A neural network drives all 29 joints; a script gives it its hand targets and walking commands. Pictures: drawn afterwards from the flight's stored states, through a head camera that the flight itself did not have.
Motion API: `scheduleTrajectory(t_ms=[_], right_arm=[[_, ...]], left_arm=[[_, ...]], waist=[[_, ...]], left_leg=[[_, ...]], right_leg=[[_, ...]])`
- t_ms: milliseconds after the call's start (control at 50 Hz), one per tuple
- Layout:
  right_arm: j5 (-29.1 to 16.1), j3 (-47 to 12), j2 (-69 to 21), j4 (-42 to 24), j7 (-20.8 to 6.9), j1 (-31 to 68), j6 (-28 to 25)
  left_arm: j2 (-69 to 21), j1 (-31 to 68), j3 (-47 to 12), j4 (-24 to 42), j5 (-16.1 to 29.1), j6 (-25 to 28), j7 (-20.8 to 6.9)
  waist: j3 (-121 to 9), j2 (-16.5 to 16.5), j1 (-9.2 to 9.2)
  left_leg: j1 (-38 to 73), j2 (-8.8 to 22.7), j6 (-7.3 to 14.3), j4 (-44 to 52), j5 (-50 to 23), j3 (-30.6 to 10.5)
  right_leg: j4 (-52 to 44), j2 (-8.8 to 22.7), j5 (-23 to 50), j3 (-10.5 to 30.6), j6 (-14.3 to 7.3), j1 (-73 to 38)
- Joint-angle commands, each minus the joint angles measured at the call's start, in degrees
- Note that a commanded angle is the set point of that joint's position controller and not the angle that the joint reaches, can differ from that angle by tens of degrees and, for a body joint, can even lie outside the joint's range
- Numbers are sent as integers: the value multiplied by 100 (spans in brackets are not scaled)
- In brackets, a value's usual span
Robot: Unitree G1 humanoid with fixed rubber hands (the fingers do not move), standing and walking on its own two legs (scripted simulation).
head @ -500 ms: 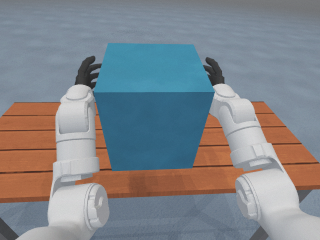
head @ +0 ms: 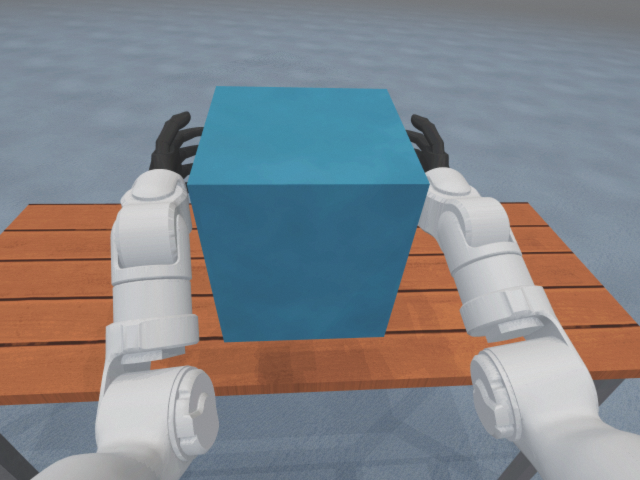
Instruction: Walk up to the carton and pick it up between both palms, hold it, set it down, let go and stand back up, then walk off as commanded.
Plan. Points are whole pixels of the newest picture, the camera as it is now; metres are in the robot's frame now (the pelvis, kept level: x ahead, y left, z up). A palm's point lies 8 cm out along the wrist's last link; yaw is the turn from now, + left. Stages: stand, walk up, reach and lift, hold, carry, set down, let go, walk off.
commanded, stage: hold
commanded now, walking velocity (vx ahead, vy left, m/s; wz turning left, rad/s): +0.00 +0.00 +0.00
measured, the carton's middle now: (304, 217) +0.38 +0.01 +0.19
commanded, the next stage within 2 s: none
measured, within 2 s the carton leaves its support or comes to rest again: neither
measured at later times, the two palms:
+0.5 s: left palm (170, 182) +0.36 +0.16 +0.25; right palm (429, 178) +0.38 -0.14 +0.25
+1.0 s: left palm (169, 180) +0.36 +0.16 +0.25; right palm (430, 177) +0.38 -0.14 +0.25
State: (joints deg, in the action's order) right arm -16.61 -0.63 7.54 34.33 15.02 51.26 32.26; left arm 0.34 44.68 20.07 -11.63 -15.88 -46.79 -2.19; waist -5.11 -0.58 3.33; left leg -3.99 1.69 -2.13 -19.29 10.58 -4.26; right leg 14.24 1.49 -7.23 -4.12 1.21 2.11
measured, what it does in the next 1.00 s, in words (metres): stands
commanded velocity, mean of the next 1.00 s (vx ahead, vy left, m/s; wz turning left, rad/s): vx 0.00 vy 0.00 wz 0.00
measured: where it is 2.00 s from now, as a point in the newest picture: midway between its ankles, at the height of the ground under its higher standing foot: outside the picture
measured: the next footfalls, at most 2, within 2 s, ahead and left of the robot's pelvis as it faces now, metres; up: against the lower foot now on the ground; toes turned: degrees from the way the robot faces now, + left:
none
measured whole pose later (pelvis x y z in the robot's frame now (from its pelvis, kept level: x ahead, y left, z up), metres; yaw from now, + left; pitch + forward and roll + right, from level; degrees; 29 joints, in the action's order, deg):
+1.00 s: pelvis +0.00 +0.00 +0.00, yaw +0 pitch -5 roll -1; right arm -16.6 -0.5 7.5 34.9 14.9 51.7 32.1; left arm 0.3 44.7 20.1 -11.6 -15.9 -46.4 -2.1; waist -5.0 -0.6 3.3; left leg -4.0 1.7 -2.1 -19.3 10.6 -4.3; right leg 14.2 1.5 -7.3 -4.1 1.1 2.1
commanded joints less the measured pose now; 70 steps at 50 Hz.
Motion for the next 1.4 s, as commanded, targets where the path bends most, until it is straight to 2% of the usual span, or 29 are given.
scheduleTrajectory(t_ms=[0,100,120,160,260,320,420,460,520,540,560,580,600,640,680,700,760,820,840,880,940,1000,1020,1080,1140,1160,1240,1320,1380], right_arm=[[-855,-1651,-3487,-1556,-762,3954,-242],[-733,-1563,-3663,-1633,-799,4299,-314],[-562,-1340,-3494,-1301,-812,4206,-291],[-625,-1294,-3432,-1112,-809,4018,-228],[-869,-1734,-3667,-2066,-784,4325,-404],[-729,-1567,-3617,-1449,-812,4188,-291],[-549,-1328,-3481,-1213,-816,4228,-265],[-538,-1314,-3573,-1065,-845,4251,-254],[-709,-1541,-3674,-1989,-828,4597,-460],[-737,-1531,-3548,-1905,-805,4470,-431],[-733,-1562,-3588,-1431,-791,4293,-335],[-763,-1688,-3663,-1743,-788,4520,-383],[-840,-1661,-3678,-1692,-774,4005,-374],[-739,-1596,-3498,-1417,-764,3914,-291],[-919,-1799,-3654,-2120,-734,4262,-370],[-804,-1592,-3542,-1597,-733,3993,-275],[-638,-1493,-3387,-1722,-780,4237,-368],[-828,-1613,-3589,-1817,-767,3971,-330],[-820,-1514,-3481,-1467,-764,4005,-250],[-911,-1631,-3541,-1853,-728,4104,-295],[-820,-1648,-3643,-1817,-750,4209,-289],[-680,-1440,-3477,-1212,-801,4177,-195],[-701,-1531,-3675,-1694,-797,4328,-312],[-794,-1603,-3542,-1880,-759,4178,-325],[-762,-1520,-3520,-1579,-780,4283,-277],[-676,-1527,-3409,-1598,-823,4151,-269],[-830,-1662,-3687,-1542,-763,4079,-251],[-749,-1556,-3628,-1625,-792,4119,-290],[-773,-1497,-3499,-1519,-762,4194,-265]], left_arm=[[-3086,3801,-2513,628,866,279,-972],[-3100,3980,-2512,502,891,323,-970],[-3156,3979,-2444,159,867,324,-993],[-3170,3671,-2266,-21,694,265,-1062],[-3191,3716,-2581,604,926,394,-953],[-3018,3840,-2345,292,770,323,-954],[-3197,3910,-2414,62,843,298,-1016],[-3060,4100,-2295,53,804,314,-1056],[-3351,4063,-2767,535,1151,409,-888],[-3382,3884,-2836,569,1163,396,-872],[-3095,3759,-2449,105,823,340,-914],[-3136,3669,-2373,-15,812,339,-938],[-3170,3749,-2588,629,911,367,-928],[-3056,3578,-2477,255,848,299,-989],[-3201,3520,-2555,707,899,303,-951],[-3096,3891,-2605,599,936,331,-975],[-3344,3638,-2634,202,876,299,-960],[-3243,3822,-2787,797,987,336,-936],[-3087,3722,-2486,304,708,245,-1003],[-3173,3939,-2751,820,993,337,-993],[-3069,3628,-2420,459,812,304,-956],[-3076,3855,-2281,72,672,255,-1031],[-3080,3878,-2336,190,855,326,-1035],[-3231,3783,-2698,731,983,330,-964],[-3151,3765,-2368,188,786,284,-1010],[-3320,3763,-2595,334,928,312,-987],[-2943,3768,-2383,467,807,308,-995],[-3246,3923,-2560,450,970,353,-984],[-2994,3707,-2357,149,719,244,-1022]], waist=[[-1814,361,176],[-1817,192,130],[-1397,238,297],[-1378,302,182],[-2389,152,46],[-1388,177,86],[-1369,160,247],[-1255,248,130],[-2167,186,188],[-2060,263,391],[-1664,220,114],[-1656,25,34],[-2042,209,124],[-1456,171,205],[-2152,155,87],[-1654,266,286],[-1751,305,259],[-2041,384,236],[-1552,310,181],[-2053,252,301],[-1676,-16,141],[-1333,294,39],[-1663,-26,117],[-2050,355,217],[-1692,221,71],[-1615,245,258],[-1760,124,26],[-1889,99,174],[-1478,331,31]], left_leg=[[35,-550,-180,250,-1363,543],[-236,-543,-107,313,-1151,535],[-376,-557,-138,431,-818,551],[-265,-507,-125,426,-952,564],[91,-586,-111,131,-1756,559],[-312,-555,-69,326,-1037,512],[-337,-478,-160,459,-776,533],[-540,-524,-80,499,-352,588],[-72,-516,-172,250,-1299,515],[-13,-486,-211,225,-1476,480],[-126,-580,-99,271,-1136,533],[-189,-552,-55,273,-1144,545],[7,-533,-137,203,-1575,519],[-87,-516,-170,319,-1347,534],[157,-544,-117,152,-1875,522],[79,-556,-164,253,-1340,525],[-129,-448,-210,343,-1162,484],[-43,-527,-243,184,-1660,494],[-124,-540,-184,240,-1407,497],[36,-525,-157,77,-1623,460],[-33,-538,-44,258,-1416,452],[-329,-523,-99,460,-687,556],[-246,-550,-7,326,-823,523],[12,-517,-216,220,-1490,532],[-201,-533,-78,291,-1116,521],[-212,-438,-192,404,-1116,478],[-47,-543,-44,263,-1242,515],[-117,-498,-144,281,-1155,477],[-286,-602,-104,339,-1028,584]], right_leg=[[170,-638,897,140,-47,-1532],[156,-658,698,174,-50,-1555],[148,-653,508,114,-70,-1531],[105,-623,569,200,-94,-1424],[239,-674,1330,85,19,-1743],[111,-650,564,149,-50,-1385],[84,-648,476,133,-66,-1515],[106,-584,99,181,-61,-1340],[246,-703,970,59,-6,-1540],[231,-687,1171,49,-18,-1631],[105,-658,761,114,-12,-1468],[74,-647,729,95,8,-1507],[221,-673,1184,75,-10,-1653],[157,-647,1066,81,-12,-1610],[224,-671,1485,98,40,-1850],[128,-652,1074,103,27,-1535],[160,-688,761,102,-143,-1482],[253,-697,1208,125,-82,-1673],[155,-690,895,149,-40,-1604],[149,-660,1202,151,-39,-1517],[132,-675,1002,67,29,-1593],[80,-618,253,175,-65,-1285],[65,-600,504,155,-3,-1446],[204,-697,1054,118,-68,-1623],[90,-649,661,173,-59,-1435],[137,-700,765,84,-129,-1552],[122,-641,945,125,25,-1602],[170,-673,799,147,-57,-1498],[97,-644,630,141,-9,-1512]])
